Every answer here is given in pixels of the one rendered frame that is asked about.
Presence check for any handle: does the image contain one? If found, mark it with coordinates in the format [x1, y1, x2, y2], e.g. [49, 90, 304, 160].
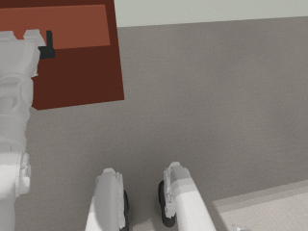
[38, 30, 56, 59]

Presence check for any left robot hand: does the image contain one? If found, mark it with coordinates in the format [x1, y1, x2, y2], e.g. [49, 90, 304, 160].
[0, 29, 46, 78]

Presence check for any robot left upper arm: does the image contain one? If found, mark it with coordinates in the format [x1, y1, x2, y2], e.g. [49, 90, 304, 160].
[0, 150, 32, 231]

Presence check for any cabinet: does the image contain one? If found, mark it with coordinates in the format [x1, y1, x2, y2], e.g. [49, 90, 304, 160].
[0, 0, 125, 111]

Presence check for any robot left thigh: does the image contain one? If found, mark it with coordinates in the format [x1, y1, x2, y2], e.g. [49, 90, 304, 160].
[85, 171, 124, 231]

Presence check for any robot left shin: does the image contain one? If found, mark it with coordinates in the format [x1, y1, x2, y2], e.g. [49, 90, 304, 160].
[95, 167, 126, 227]

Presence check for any drawer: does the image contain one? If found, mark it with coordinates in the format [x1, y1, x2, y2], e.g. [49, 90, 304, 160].
[0, 4, 111, 49]

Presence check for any left robot forearm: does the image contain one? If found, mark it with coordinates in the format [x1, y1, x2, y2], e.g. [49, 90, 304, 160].
[0, 72, 34, 153]

